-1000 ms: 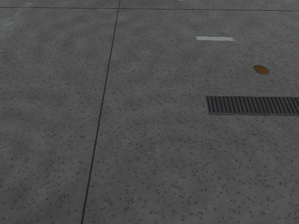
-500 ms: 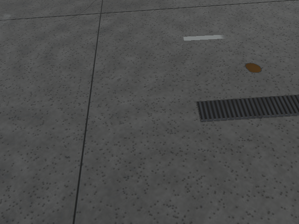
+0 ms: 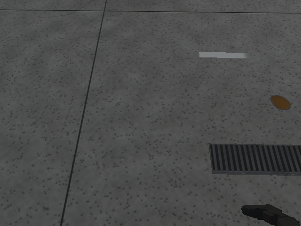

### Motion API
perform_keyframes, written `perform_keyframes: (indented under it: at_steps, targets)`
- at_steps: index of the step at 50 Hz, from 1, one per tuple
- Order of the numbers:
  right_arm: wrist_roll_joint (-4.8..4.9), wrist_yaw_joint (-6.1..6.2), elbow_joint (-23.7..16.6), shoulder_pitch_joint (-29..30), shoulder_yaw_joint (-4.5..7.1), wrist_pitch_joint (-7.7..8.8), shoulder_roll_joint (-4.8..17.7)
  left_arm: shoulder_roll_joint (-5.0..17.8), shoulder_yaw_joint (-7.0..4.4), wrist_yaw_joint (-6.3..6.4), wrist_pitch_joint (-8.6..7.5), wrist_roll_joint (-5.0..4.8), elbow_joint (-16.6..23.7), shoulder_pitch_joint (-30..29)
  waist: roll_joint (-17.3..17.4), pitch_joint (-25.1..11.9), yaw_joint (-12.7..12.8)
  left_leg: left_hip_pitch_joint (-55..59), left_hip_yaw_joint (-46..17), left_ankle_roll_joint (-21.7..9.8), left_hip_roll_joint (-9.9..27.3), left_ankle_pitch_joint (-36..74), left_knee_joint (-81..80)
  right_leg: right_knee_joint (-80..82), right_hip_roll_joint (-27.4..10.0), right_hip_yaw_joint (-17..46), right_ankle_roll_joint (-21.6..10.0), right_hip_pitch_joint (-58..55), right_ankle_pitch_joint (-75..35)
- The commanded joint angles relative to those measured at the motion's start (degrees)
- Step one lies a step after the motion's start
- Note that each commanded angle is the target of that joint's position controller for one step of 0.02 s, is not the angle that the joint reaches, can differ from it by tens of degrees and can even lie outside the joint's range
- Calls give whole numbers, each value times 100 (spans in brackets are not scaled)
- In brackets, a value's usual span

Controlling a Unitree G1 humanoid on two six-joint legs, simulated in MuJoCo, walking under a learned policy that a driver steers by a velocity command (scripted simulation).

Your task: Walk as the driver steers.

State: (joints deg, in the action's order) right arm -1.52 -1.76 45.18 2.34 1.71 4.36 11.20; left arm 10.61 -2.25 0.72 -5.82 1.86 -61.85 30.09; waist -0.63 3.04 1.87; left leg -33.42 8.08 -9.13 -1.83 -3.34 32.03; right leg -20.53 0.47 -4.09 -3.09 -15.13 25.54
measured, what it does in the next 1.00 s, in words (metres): walks ahead, turning left: right foot, then left foot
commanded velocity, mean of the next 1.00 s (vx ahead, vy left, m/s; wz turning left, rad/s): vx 0.99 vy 0.00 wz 0.22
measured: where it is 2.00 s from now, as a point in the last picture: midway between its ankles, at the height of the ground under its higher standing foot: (109, 20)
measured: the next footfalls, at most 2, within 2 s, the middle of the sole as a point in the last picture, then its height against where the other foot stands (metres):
right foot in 0.46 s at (184, 171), level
left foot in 0.92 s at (153, 97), level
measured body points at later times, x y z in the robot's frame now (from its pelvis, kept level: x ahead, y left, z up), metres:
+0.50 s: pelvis +0.49 -0.02 +0.01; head +0.54 -0.03 +0.45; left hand +0.70 +0.21 -0.09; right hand +0.42 -0.28 -0.13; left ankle +0.20 +0.07 -0.62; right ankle +0.63 -0.09 -0.70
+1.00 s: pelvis +0.99 +0.02 +0.00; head +1.02 +0.02 +0.45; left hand +0.97 +0.28 -0.13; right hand +1.17 -0.22 -0.12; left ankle +1.07 +0.05 -0.70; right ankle +0.78 -0.14 -0.55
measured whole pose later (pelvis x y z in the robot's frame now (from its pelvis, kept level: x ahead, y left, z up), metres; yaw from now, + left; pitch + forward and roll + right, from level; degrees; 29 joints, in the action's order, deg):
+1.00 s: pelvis +0.99 +0.02 +0.00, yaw +16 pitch +0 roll +1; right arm -1.3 -1.7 48.1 -10.9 3.4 2.4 16.6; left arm 13.1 -1.4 1.0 -5.6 1.3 -51.4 18.5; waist 0.4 2.8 -1.4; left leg -26.2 6.4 -12.5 -10.3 -12.8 36.9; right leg -78.3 0.2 -2.0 0.5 9.0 19.5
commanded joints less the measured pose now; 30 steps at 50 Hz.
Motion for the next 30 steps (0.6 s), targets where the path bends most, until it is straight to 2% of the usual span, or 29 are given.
perform_keyframes:
  at_steps: [1,2,3,4,5,6,7,9,12,13,15,17,18,19,20,21,22,23,24,25,26,27,28,29,30]
  targets:
    - [-151,125,607,-3160,628,-13,1808,107,-26,-157,-133,-346,683,381,1840,-2709,-841,6062,-5106,-1095,2368,-4225,-1227,-6635,438,579,-246,4701,-351]
    - [-121,29,561,-2651,592,-18,1486,708,-117,-112,-196,-344,825,-238,942,-2198,-851,5667,-5446,-962,2162,-4090,-1860,-6917,130,1053,-483,5463,-617]
    - [-103,21,613,-2262,499,60,1123,786,-135,-84,-208,-293,1017,-972,334,-1313,-798,4805,-4371,-810,2023,-3126,-1790,-6683,-177,959,-525,5709,-1054]
    - [-118,14,728,-2165,410,119,758,649,-88,-98,-205,-230,1074,-1130,-284,-817,-585,3891,-3690,-680,1868,-2371,-1910,-6241,-416,939,-543,5502,-1205]
    - [-116,53,824,-2096,334,171,567,497,-58,-148,-137,-109,1167,-1296,-290,-544,-359,3169,-3180,-525,1625,-2059,-2012,-5884,-596,1022,-512,5240,-1240]
    - [-97,88,923,-2081,265,203,435,342,-17,-218,-25,-5,1174,-1167,-178,-376,-108,2604,-2798,-407,1450,-2029,-2155,-5672,-671,1001,-431,4978,-1214]
    - [-34,104,989,-2149,236,253,400,242,11,-275,65,37,1201,-1177,-26,-199,-3,2314,-2554,-370,1339,-2027,-2340,-5447,-762,969,-345,4969,-1177]
    - [70,110,1059,-2330,234,336,549,285,42,-346,170,82,1430,-1659,119,260,35,2049,-2162,-377,1243,-1829,-2718,-5021,-960,767,-160,5487,-1362]
    - [107,51,1025,-2581,224,394,650,468,95,-390,156,75,1901,-2780,104,709,-157,1855,-1355,-331,840,-596,-3106,-3470,-983,282,-18,5695,-2414]
    - [145,35,1009,-2619,210,416,618,435,130,-418,128,43,1975,-3008,47,734,-209,1738,-1064,-246,657,-52,-3138,-2777,-885,107,-18,5309,-2900]
    - [231,59,1070,-2889,231,480,802,360,199,-476,91,-45,2120,-3427,132,753,-352,1802,-890,-188,784,960,-3528,-1809,-657,-202,-140,4515,-3668]
    - [231,84,1149,-3093,237,479,962,496,173,-437,89,-80,2182,-3621,174,708,-431,2812,-718,-88,919,2166,-3520,-1250,-462,-334,-278,4516,-3882]
    - [199,97,1161,-3126,236,459,1054,595,143,-399,87,-58,2199,-3589,272,550,-382,3395,-620,-40,985,3249,-3230,-1079,-290,-403,-366,4471,-3698]
    - [152,129,1169,-3160,247,419,1174,707,99,-358,88,-31,2181,-3466,438,286,-298,3905,-558,33,1060,4474,-2769,-1036,-54,-497,-436,4329,-3299]
    - [73,183,1189,-3180,269,354,1311,841,39,-309,95,-17,2121,-3142,665,-71,-97,4268,-537,97,1171,5532,-2094,-1057,178,-514,-508,3980,-2805]
    - [-15,252,1217,-3139,301,261,1440,1035,-51,-242,100,-26,1933,-2372,857,-524,303,4368,-525,144,1265,6084,-1056,-1100,334,-405,-600,3243,-2349]
    - [-71,316,1198,-2950,337,155,1543,1222,-161,-158,117,-31,1558,-1180,873,-1097,894,4118,-432,186,1240,5888,430,-963,371,-353,-684,2122,-2050]
    - [-104,329,1106,-2795,318,120,1367,1534,-298,-60,145,54,1274,-85,777,-1628,1337,3013,-460,169,1020,4493,2252,-1255,-236,238,-808,700,-1257]
    - [155,148,839,-3580,84,157,212,2141,-456,-36,122,271,1258,-20,-1143,-2391,470,520,-637,369,70,-932,4848,-941,-2140,3241,-1495,-1175,126]
    - [312,150,786,-3381,150,289,686,1836,-465,-167,150,108,1210,-99,-1090,-2899,591,-337,-1415,246,-268,-2135,5620,326,-2306,5295,-1640,-1368,882]
    - [300,210,546,-2512,173,306,829,1515,-410,-195,93,84,1193,-777,-594,-1597,394,-880,-1387,174,217,-1451,5499,472,-2009,4201,-1387,-438,415]
    - [212,197,463,-2112,144,321,818,1112,-323,-222,30,55,1144,-998,105,-1026,308,-766,-1341,166,433,-1114,5061,548,-1826,3375,-1252,516,-317]
    - [133,152,435,-1953,118,280,691,884,-259,-206,-9,85,1062,-1110,296,-645,100,-525,-1378,173,603,-1039,4734,675,-1558,2766,-1078,1268,-717]
    - [19,81,367,-2051,86,187,564,673,-173,-171,-27,56,948,-1097,185,-476,-179,-211,-1394,226,702,-993,4487,838,-1361,2361,-951,1910,-795]
    - [-15,12,408,-2148,50,76,405,581,-131,-155,-73,39,876,-1073,66,-330,-313,-73,-1420,290,777,-1027,4309,1028,-1303,2009,-857,2280,-782]
Keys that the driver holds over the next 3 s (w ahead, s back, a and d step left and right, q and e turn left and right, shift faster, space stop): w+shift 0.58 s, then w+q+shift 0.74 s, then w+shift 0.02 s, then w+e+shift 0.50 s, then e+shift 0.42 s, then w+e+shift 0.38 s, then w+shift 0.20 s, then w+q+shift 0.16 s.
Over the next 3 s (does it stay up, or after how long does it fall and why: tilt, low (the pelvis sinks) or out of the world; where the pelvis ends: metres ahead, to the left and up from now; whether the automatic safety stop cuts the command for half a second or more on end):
stays up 2.28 0.41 0.03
